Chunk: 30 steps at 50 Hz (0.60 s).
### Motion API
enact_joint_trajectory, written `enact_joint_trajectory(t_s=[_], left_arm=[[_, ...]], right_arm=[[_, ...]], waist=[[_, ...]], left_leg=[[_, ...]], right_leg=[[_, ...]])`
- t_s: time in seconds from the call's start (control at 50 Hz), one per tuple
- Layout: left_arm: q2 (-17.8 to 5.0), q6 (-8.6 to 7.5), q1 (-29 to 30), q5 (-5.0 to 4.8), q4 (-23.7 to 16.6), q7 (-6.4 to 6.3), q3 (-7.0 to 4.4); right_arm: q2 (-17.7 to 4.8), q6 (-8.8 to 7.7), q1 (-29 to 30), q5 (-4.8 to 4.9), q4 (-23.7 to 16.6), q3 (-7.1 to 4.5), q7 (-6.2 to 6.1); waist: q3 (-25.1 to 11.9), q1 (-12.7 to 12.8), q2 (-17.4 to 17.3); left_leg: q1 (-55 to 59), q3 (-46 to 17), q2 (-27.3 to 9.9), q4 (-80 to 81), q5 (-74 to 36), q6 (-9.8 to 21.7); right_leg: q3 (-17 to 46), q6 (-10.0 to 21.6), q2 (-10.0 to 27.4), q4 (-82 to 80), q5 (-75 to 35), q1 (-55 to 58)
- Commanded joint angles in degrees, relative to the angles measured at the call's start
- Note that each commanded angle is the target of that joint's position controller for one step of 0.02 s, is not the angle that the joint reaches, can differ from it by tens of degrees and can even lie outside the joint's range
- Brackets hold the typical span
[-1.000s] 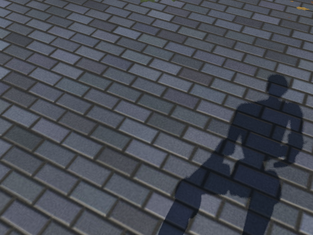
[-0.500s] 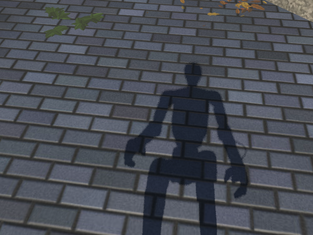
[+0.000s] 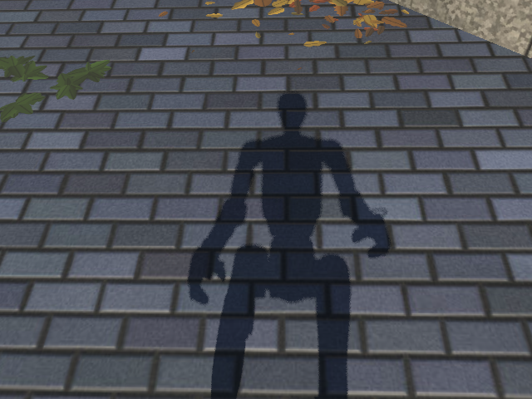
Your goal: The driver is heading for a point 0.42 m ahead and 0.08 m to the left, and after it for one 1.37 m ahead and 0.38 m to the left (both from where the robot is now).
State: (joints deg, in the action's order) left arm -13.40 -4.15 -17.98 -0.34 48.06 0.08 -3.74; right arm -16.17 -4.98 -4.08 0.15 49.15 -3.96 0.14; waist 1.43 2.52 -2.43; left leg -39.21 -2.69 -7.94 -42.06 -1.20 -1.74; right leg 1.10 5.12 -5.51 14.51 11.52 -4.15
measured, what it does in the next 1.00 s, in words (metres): walks ahead: left foot, then right foot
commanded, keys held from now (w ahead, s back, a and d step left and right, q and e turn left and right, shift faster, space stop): w+q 0.26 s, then q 0.08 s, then no key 0.66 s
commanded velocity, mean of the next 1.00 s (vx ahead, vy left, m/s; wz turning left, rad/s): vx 0.24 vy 0.00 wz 0.17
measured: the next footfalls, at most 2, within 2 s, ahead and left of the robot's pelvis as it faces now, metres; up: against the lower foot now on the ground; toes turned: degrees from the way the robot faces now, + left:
left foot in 0.20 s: +0.34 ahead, +0.17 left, +0.00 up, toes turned +11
right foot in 0.68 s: +0.52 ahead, -0.01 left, +0.00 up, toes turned +15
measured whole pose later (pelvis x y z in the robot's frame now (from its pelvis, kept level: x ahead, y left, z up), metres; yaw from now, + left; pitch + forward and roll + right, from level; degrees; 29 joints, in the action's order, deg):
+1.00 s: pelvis +0.39 +0.07 -0.02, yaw +14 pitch +1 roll +0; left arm -12.8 -1.8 -6.8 0.5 47.6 -0.4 -2.0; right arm -14.3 0.7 -13.4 -0.7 52.6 -1.5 -0.9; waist 0.9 -0.5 0.0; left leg -8.8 -3.1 2.0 -30.2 21.8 1.2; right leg 0.2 0.7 -1.0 29.8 10.3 -20.0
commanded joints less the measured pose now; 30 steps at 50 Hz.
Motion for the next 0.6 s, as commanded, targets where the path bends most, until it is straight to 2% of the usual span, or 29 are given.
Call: enact_joint_trajectory(t_s=[0.02, 0.08, 0.12, 0.16, 0.18, 0.2, 0.22, 0.24, 0.26, 0.28, 0.3, 0.32, 0.34, 0.38, 0.4, 0.44, 0.5, 0.54, 0.6], left_arm=[[-9.71, -0.84, -1.43, -0.05, -1.69, -0.46, -2.27], [-9.7, -0.59, -3.25, 0.1, 0.21, -0.54, -2.38], [-10.22, -0.09, -3.11, 0.01, 0.92, -0.9, -2.65], [-11.36, 0.39, -1.17, 0.18, 0.59, -1.32, -2.94], [-11.87, 0.78, -0.06, 0.23, 0.3, -1.53, -3.0], [-11.41, 1.21, 0.69, 0.37, -0.26, -1.79, -2.65], [-9.81, 1.16, -0.92, 1.52, -1.6, -2.17, -1.74], [-2.54, -0.34, -7.81, 1.72, -2.18, -0.83, 0.37], [-7.65, -2.17, -3.36, -0.05, -2.22, -0.18, -0.2], [-9.96, -3.4, 2.58, -1.61, -4.23, 0.19, -0.71], [-9.85, -4.02, 5.49, -1.05, -4.92, -0.22, -0.59], [-10.39, -3.93, 6.89, 0.42, -5.26, -0.73, -1.17], [-10.61, -3.26, 6.16, 1.14, -5.81, -1.04, -1.56], [-8.42, -1.54, 3.02, 1.06, -5.43, -1.47, -1.3], [-7.61, -0.83, 2.66, 1.05, -5.38, -1.77, -1.09], [-6.66, 0.09, 4.19, 1.14, -6.05, -2.25, -0.77], [-5.89, 0.43, 8.16, 0.86, -6.78, -2.08, -0.41], [-5.9, 0.26, 11.45, 0.64, -7.44, -1.52, -0.32], [-6.66, -0.16, 13.82, 0.81, -7.96, -0.77, -0.45]], right_arm=[[-2.35, -0.82, 5.77, 0.68, -3.77, 0.16, 0.7], [-3.07, -1.07, 8.21, 1.15, -5.01, 0.41, 1.75], [-3.67, -1.32, 8.29, 1.29, -5.83, 0.44, 2.72], [-5.43, -1.21, 4.16, 1.25, -5.26, -0.26, 3.19], [-6.96, -0.97, -0.96, 1.04, -4.0, -1.15, 3.09], [-9.14, -0.67, -9.31, 0.82, -1.62, -2.47, 2.78], [-12.96, -0.24, -17.69, 0.62, -0.6, -3.53, 2.22], [-15.35, -0.38, -19.61, 0.97, 0.06, -3.92, 2.74], [-10.36, -0.36, -19.19, 1.53, -0.35, -2.62, 2.71], [-8.74, -0.39, -14.83, 1.0, -1.84, -2.18, 2.32], [-8.41, -0.41, -10.84, 0.44, -3.39, -1.97, 2.07], [-7.54, -0.32, -8.1, 0.11, -4.38, -1.65, 1.92], [-6.98, -0.22, -7.49, -0.47, -4.86, -1.31, 1.67], [-6.49, -0.01, -7.08, -0.39, -5.02, -1.05, 1.26], [-7.29, -0.01, -7.4, -0.4, -4.95, -1.24, 0.97], [-8.48, 0.44, -8.31, -0.09, -4.52, -1.49, 0.25], [-7.93, 1.74, -9.21, 0.54, -3.91, -1.18, -0.62], [-7.57, 2.47, -10.33, 0.46, -3.19, -0.88, -1.16], [-7.08, 3.2, -10.51, -0.22, -2.46, -0.41, -1.35]], waist=[[1.18, 1.51, 6.66], [2.88, 2.31, 6.38], [2.84, 1.45, 6.56], [-0.39, -1.24, 7.89], [-3.94, -4.05, 8.25], [-8.69, -8.03, 6.52], [-15.12, -9.95, -1.01], [-20.27, -4.95, -15.31], [-19.56, -8.1, -9.07], [-11.34, -8.19, -6.09], [-7.66, -6.54, 0.56], [-4.97, -4.74, 3.5], [-5.37, -2.86, 2.84], [-5.72, -0.92, 1.12], [-5.91, -0.76, 0.43], [-6.86, -1.09, -0.57], [-8.08, -3.01, -1.89], [-7.61, -4.7, -2.21], [-6.09, -5.5, -2.62]], left_leg=[[3.8, 2.81, 2.4, 7.64, -8.17, 0.62], [0.22, 2.46, 2.88, 10.46, -5.47, 2.93], [-0.67, 2.37, 3.52, 11.52, -0.44, 5.01], [6.0, 4.21, 6.37, 11.45, 4.66, 7.03], [13.35, 6.09, 8.76, 11.54, 5.69, 8.22], [25.02, 6.56, 10.56, 12.56, 3.96, 9.68], [41.2, -8.1, 0.94, 12.06, 3.06, 13.32], [59.4, -39.03, -10.53, 19.71, 16.02, 24.23], [60.9, -42.47, -9.81, 24.84, 24.69, 22.27], [53.8, -34.59, -8.56, 25.37, 17.12, 20.13], [45.53, -28.1, -6.73, 24.95, 4.78, 18.87], [38.05, -22.62, -5.34, 24.62, -9.44, 18.6], [33.52, -19.11, -4.17, 24.39, -19.91, 18.61], [29.44, -13.72, -2.99, 24.73, -29.4, 18.4], [28.04, -11.51, -2.19, 24.92, -32.54, 18.14], [27.05, -8.32, -0.76, 24.8, -34.78, 16.97], [27.6, -5.14, 1.82, 24.19, -30.52, 13.23], [29.16, -5.54, 1.72, 23.82, -26.04, 11.75], [32.25, -8.39, -0.3, 22.02, -21.88, 12.07]], right_leg=[[4.79, 7.01, 14.13, -5.97, -12.49, -2.49], [4.15, 6.54, 17.53, -4.58, -14.2, 4.87], [3.13, 5.44, 19.51, -2.17, -19.82, 9.6], [0.81, 3.76, 19.54, 3.25, -35.66, 11.54], [-0.96, 2.73, 18.44, 9.99, -45.61, 11.4], [-3.76, 0.84, 15.63, 21.41, -48.37, 7.8], [-5.94, -1.5, 12.72, 39.55, -30.19, -5.22], [-1.57, -5.29, 0.71, 57.77, 17.1, -29.72], [6.22, -4.02, 2.97, 63.16, 19.84, -36.69], [5.84, -3.38, 5.21, 62.77, 15.37, -39.99], [5.12, -3.47, 7.34, 59.84, 11.69, -37.56], [4.32, -4.37, 8.64, 56.51, 10.45, -34.47], [4.41, -5.09, 9.41, 54.91, 10.5, -30.13], [3.38, -6.66, 10.01, 49.81, 10.13, -27.6], [2.48, -7.33, 9.65, 47.07, 8.12, -27.18], [1.43, -8.26, 8.95, 40.34, 2.43, -26.69], [0.97, -8.28, 7.91, 29.65, -8.46, -23.83], [1.04, -8.04, 7.37, 24.37, -12.79, -22.97], [1.88, -7.25, 7.26, 19.77, -11.11, -22.92]])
